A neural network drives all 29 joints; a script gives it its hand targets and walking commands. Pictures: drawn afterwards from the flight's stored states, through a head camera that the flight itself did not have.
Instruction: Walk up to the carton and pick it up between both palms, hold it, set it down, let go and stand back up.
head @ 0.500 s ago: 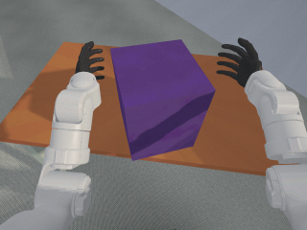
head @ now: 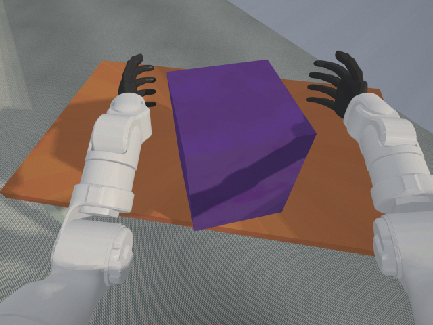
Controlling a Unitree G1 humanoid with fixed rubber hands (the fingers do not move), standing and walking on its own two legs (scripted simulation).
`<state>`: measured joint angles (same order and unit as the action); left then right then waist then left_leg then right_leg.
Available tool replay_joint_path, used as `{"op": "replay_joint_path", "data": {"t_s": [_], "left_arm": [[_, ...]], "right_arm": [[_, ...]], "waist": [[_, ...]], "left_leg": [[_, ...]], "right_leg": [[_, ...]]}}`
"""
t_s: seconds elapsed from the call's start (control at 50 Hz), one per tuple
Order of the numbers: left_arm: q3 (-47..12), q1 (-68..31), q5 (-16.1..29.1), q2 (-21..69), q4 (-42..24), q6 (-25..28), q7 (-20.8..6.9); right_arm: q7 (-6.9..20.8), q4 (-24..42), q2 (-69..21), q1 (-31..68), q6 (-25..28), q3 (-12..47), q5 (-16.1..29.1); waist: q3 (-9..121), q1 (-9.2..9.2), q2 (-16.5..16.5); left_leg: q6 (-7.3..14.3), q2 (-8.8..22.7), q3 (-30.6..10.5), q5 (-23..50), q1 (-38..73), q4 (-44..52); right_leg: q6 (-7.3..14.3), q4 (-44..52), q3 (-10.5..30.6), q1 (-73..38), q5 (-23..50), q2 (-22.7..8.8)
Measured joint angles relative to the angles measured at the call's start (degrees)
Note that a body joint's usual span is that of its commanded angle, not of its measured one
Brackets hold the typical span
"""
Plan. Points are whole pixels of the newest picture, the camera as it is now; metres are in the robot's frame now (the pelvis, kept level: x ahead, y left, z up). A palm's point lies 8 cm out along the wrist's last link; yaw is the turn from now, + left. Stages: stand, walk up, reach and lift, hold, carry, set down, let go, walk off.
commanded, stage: reach and lift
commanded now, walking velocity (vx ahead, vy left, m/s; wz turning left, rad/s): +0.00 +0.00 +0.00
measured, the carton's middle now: (229, 148) +0.43 +0.07 +0.06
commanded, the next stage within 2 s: none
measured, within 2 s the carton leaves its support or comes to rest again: neither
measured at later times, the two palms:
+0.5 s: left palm (141, 131) +0.38 +0.22 +0.13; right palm (342, 112) +0.48 -0.13 +0.15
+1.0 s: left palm (147, 134) +0.38 +0.22 +0.12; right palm (312, 119) +0.48 -0.08 +0.13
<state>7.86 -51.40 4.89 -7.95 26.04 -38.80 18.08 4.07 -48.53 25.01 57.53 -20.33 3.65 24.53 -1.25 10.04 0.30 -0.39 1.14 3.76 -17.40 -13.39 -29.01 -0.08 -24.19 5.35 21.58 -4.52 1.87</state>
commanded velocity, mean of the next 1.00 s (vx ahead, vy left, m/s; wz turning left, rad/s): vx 0.00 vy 0.00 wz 0.00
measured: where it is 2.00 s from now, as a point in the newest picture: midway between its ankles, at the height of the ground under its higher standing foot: outside the picture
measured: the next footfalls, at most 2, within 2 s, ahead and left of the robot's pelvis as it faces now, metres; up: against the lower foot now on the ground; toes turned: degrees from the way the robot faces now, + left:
none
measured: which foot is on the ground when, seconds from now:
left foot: down 0.00-1.00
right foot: down 0.00-1.00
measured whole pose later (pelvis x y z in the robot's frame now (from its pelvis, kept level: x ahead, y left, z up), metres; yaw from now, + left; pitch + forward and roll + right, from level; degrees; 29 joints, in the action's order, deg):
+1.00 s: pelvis +0.01 +0.01 +0.00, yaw +0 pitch +3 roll +0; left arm 7.9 -44.2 4.9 0.7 37.2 -16.1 18.0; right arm 2.8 -64.2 17.9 57.5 -6.1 3.3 14.6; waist -1.2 12.5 1.1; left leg -0.3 1.2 3.7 -17.8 -14.0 -29.0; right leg -0.1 -23.1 5.3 21.6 -4.5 1.9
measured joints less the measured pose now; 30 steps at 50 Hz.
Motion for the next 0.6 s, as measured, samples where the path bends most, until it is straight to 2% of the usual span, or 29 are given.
{"op": "replay_joint_path", "data": {"t_s": [0.12, 0.36, 0.6], "left_arm": [[0.0, 1.8, 0.0, 1.7, 4.0, 4.6, -1.1], [0.0, 7.2, 0.0, 4.9, 6.3, 13.5, -1.6], [0.0, 7.2, 0.0, 6.5, 9.4, 18.1, -1.6]], "right_arm": [[0.6, -4.7, 0.0, 0.0, 2.1, 0.0, -1.4], [1.9, -10.8, 0.0, -0.1, 7.7, 0.0, -3.9], [2.0, -14.0, -1.4, -0.1, 10.7, 0.0, -5.2]], "waist": [[0.0, 0.35, 0.0], [0.0, 1.04, 0.2], [0.0, 1.47, 0.3]], "left_leg": [[0.0, 0.0, 0.0, -0.1, -0.1, 0.0], [0.1, 0.0, 0.0, -0.2, -0.2, 0.0], [0.1, 0.0, 0.0, -0.3, -0.3, 0.0]], "right_leg": [[0.0, 0.2, 0.0, 0.0, 0.0, 0.0], [0.0, 0.5, 0.0, 0.0, 0.0, 0.0], [0.0, 0.7, 0.0, 0.0, 0.0, 0.0]]}}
